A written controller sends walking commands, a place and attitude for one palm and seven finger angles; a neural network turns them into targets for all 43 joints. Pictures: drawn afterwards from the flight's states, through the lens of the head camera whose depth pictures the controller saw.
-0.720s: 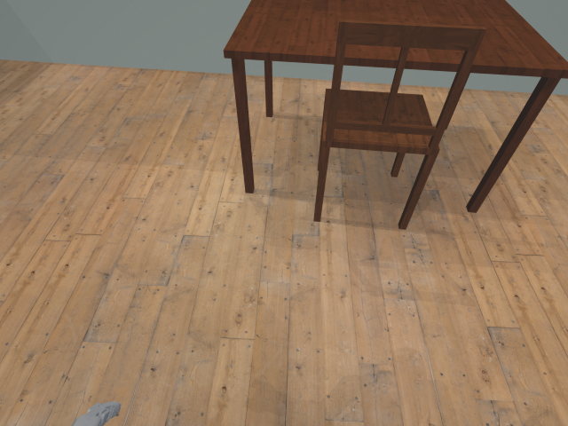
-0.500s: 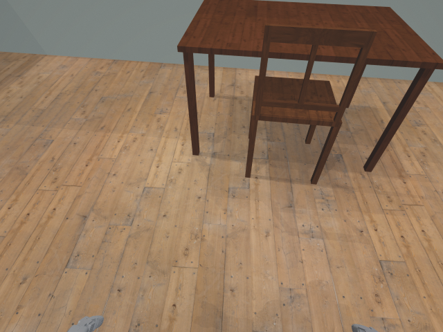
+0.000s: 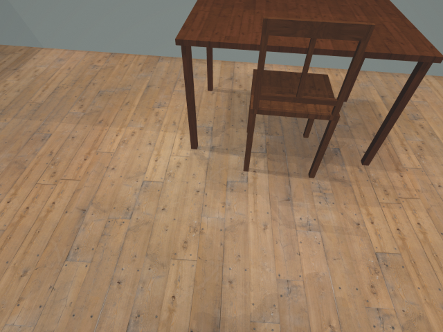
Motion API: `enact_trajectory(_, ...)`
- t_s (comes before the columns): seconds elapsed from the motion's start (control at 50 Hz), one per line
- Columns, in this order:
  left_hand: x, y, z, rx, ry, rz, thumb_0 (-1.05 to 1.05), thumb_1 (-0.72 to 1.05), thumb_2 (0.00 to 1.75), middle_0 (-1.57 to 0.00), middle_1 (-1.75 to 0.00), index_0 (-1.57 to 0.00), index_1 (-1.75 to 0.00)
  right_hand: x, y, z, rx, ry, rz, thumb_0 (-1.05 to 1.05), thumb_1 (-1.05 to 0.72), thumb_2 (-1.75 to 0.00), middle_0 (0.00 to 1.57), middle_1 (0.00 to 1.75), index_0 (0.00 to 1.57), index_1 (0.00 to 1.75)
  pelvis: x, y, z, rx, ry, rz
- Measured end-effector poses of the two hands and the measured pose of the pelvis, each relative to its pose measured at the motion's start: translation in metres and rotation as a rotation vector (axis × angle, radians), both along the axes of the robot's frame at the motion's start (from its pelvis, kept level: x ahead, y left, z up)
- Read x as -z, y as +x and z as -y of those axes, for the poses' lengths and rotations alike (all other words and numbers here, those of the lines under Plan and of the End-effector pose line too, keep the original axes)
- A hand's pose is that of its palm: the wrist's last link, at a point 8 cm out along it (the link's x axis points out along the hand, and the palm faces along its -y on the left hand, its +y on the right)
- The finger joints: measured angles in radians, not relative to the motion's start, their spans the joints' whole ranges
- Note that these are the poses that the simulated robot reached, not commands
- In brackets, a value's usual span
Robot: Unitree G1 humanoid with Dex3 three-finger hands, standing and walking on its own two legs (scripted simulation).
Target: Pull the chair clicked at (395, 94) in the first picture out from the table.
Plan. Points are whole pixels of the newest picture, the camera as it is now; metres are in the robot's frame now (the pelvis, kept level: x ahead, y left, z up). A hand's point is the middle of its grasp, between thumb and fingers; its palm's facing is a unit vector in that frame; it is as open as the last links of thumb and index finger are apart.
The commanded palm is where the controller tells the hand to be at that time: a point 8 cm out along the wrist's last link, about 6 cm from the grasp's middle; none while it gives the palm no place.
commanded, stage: stand and wait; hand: left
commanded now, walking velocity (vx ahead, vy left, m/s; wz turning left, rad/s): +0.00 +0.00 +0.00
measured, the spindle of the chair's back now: (305, 69) +1.15 -0.30 -0.09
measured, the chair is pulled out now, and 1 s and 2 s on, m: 0.00 0.00 0.00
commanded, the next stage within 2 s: look at it before walking up in 0.10 s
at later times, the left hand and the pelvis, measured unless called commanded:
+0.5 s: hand out of the picture +0.08 +0.25 -0.16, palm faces -0.04 -0.94 -0.33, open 7.4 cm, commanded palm none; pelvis +0.00 +0.00 +0.00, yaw +0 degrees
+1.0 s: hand out of the picture +0.08 +0.24 -0.16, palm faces -0.07 -0.94 -0.32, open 7.4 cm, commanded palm none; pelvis +0.01 +0.00 +0.00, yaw -4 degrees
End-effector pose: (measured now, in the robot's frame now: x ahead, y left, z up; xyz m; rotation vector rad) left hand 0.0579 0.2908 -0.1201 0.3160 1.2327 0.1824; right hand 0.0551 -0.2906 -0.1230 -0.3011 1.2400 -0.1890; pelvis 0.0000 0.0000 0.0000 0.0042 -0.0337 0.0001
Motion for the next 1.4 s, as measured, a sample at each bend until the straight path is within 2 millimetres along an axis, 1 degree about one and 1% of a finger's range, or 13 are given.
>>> enact_trajectory(0.1,-0.001,0.005,0.000,0.006,-0.001,0.015,0.00,0.90,0.90,-0.20,-0.30,-0.21,-0.30,0.000,0.000,-0.003,0.004,0.005,0.007,0.01,-0.91,-0.90,0.20,0.30,0.21,0.29,0.000,-0.001,-0.001,0.002,0.000,0.001)
enact_trajectory(0.32,-0.003,0.015,0.001,0.019,-0.004,0.031,0.00,0.90,0.90,-0.20,-0.30,-0.21,-0.30,-0.001,0.005,-0.007,0.004,0.014,0.023,0.01,-0.91,-0.90,0.20,0.30,0.21,0.29,-0.001,0.000,-0.003,0.006,0.001,-0.005)
enact_trajectory(0.84,0.000,0.018,0.000,0.015,-0.009,0.007,0.00,0.90,0.90,-0.20,-0.30,-0.21,-0.30,-0.003,0.019,-0.008,0.006,0.007,0.020,0.01,-0.91,-0.90,0.20,0.30,0.21,0.29,-0.003,0.010,-0.004,0.011,0.000,-0.009)
enact_trajectory(0.96,0.002,0.019,0.003,0.022,-0.007,-0.009,0.00,0.90,0.90,-0.20,-0.30,-0.21,-0.30,-0.001,0.020,-0.010,0.034,0.007,0.041,0.01,-0.91,-0.90,0.20,0.30,0.21,0.29,-0.001,0.010,-0.004,0.046,0.001,-0.014)
enact_trajectory(1.04,0.010,0.018,0.012,0.046,-0.025,-0.039,0.00,0.91,0.90,-0.20,-0.30,-0.20,-0.30,0.005,0.009,-0.018,0.082,0.027,0.056,0.00,-0.91,-0.90,0.20,0.30,0.20,0.29,0.004,0.007,-0.004,0.087,0.006,-0.016)
enact_trajectory(1.14,0.021,0.018,0.031,0.090,-0.051,-0.061,0.00,0.91,0.90,-0.20,-0.30,-0.20,-0.30,0.020,-0.017,-0.025,0.150,0.068,0.050,0.00,-0.91,-0.90,0.20,0.30,0.21,0.29,0.013,-0.002,0.001,0.145,0.032,-0.012)
enact_trajectory(1.2,0.023,0.019,0.047,0.114,-0.052,-0.068,0.00,0.91,0.90,-0.20,-0.30,-0.20,-0.30,0.032,-0.035,-0.023,0.196,0.101,0.040,0.00,-0.91,-0.90,0.20,0.30,0.21,0.29,0.018,-0.006,0.010,0.189,0.043,-0.003)
enact_trajectory(1.26,0.025,0.018,0.063,0.139,-0.044,-0.051,0.00,0.91,0.90,-0.20,-0.30,-0.20,-0.30,0.049,-0.050,-0.014,0.234,0.126,0.022,0.01,-0.90,-0.90,0.20,0.30,0.21,0.30,0.027,-0.010,0.021,0.215,0.033,-0.005)
enact_trajectory(1.28,0.024,0.016,0.068,0.142,-0.042,-0.046,0.00,0.91,0.90,-0.20,-0.30,-0.20,-0.30,0.051,-0.054,-0.011,0.245,0.130,0.011,0.01,-0.91,-0.90,0.20,0.30,0.21,0.29,0.027,-0.012,0.024,0.215,0.030,-0.006)
enact_trajectory(1.32,0.019,0.011,0.076,0.138,-0.042,-0.047,0.00,0.91,0.90,-0.20,-0.30,-0.21,-0.30,0.047,-0.060,-0.007,0.263,0.136,-0.006,0.01,-0.91,-0.90,0.20,0.30,0.21,0.29,0.022,-0.014,0.028,0.223,0.033,-0.010)
enact_trajectory(1.4,0.008,0.004,0.089,0.155,-0.051,-0.079,0.00,0.91,0.90,-0.20,-0.30,-0.21,-0.30,0.032,-0.065,0.002,0.295,0.134,0.012,0.01,-0.91,-0.90,0.20,0.30,0.20,0.29,0.008,-0.018,0.035,0.268,0.045,-0.028)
